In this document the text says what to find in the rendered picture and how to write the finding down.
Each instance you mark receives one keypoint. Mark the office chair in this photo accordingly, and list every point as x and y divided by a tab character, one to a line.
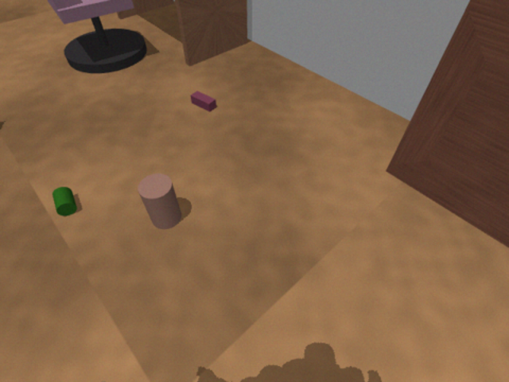
103	50

